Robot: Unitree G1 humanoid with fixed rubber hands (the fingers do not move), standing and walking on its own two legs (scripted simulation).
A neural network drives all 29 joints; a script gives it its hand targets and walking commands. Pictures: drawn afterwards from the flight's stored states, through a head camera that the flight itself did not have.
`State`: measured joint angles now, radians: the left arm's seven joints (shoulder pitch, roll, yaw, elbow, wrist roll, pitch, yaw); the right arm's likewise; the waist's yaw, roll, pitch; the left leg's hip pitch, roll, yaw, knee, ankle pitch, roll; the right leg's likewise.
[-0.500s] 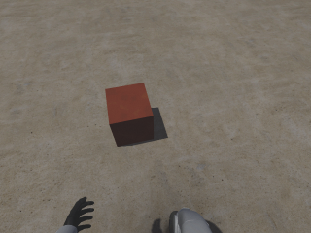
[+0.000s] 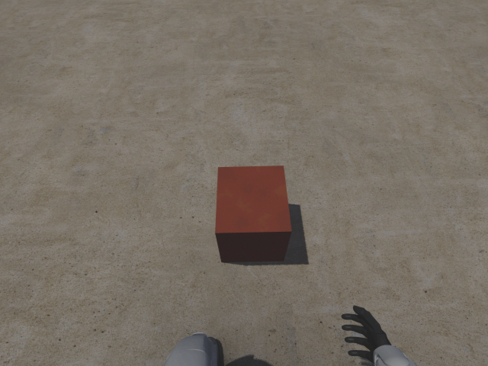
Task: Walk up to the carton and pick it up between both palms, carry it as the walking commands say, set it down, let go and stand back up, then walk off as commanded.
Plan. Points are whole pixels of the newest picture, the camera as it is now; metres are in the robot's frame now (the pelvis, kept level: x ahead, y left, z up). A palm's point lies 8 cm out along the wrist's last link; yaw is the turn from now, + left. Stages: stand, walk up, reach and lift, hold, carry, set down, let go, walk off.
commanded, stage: walk up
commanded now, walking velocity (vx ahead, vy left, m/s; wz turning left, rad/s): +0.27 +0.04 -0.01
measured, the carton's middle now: (251, 215) +0.70 +0.04 -0.63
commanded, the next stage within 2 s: none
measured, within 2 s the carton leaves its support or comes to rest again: neither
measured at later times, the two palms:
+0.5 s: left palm (145, 296) +0.22 +0.22 -0.12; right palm out of the picture +0.08 -0.22 -0.16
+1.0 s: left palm (131, 341) +0.15 +0.24 -0.15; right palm (349, 300) +0.25 -0.18 -0.14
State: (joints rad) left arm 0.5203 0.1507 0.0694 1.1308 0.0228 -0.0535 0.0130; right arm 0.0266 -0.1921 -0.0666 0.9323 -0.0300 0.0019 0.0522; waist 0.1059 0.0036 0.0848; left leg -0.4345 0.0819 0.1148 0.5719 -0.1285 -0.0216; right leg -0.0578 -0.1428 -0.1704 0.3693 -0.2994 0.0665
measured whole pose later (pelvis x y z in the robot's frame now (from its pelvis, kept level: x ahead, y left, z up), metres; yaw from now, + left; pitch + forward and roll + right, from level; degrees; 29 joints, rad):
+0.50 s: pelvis +0.13 +0.00 +0.00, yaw +0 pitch -1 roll +2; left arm 0.13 0.13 0.05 1.03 0.03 -0.06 0.01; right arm 0.34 -0.18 -0.07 1.14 -0.03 0.00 0.00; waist -0.03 0.03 0.04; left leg -0.30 0.05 0.11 0.81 -0.44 -0.02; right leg -0.24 -0.07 -0.17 0.50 -0.25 -0.05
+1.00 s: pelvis +0.19 +0.04 +0.00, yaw +0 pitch -1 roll +0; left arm 0.33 0.10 0.02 1.16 0.02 -0.01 0.03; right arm 0.18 -0.14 -0.03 1.08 0.00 0.00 -0.05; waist 0.04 -0.01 0.03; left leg -0.18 0.02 0.13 0.39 -0.19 0.02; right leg -0.08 -0.07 -0.15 0.38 -0.27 0.03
